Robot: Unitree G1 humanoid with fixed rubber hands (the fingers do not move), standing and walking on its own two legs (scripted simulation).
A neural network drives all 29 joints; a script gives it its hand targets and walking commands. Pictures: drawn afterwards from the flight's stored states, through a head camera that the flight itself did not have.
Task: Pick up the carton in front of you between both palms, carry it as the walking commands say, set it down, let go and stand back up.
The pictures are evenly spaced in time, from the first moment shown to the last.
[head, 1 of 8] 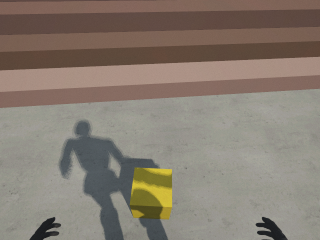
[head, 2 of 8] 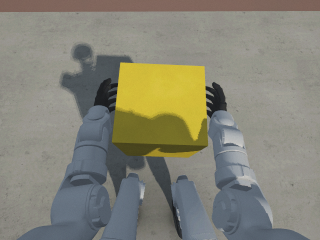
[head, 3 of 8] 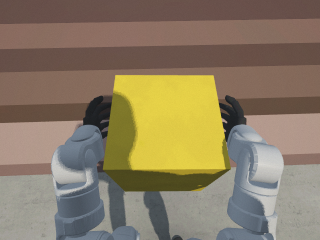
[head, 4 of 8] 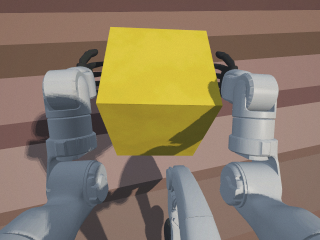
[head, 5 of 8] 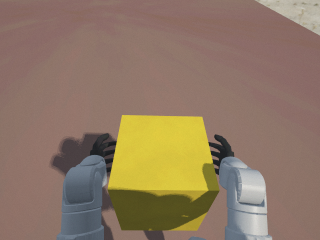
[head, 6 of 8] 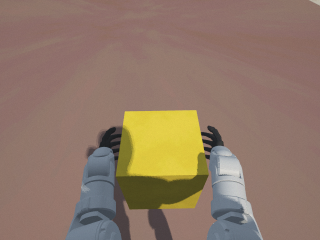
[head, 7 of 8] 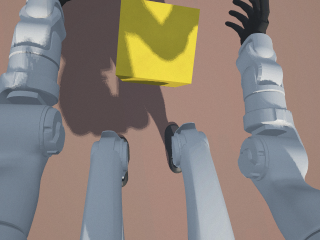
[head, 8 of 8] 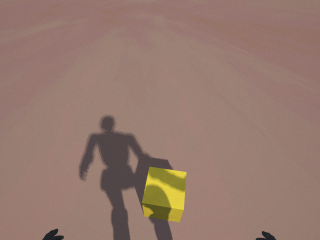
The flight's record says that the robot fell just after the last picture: no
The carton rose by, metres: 2.20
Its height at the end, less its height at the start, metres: +1.43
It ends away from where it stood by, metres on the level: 5.27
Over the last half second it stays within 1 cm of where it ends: yes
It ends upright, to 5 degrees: yes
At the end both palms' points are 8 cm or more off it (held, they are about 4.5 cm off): yes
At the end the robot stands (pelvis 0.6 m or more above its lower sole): yes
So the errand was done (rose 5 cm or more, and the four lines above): yes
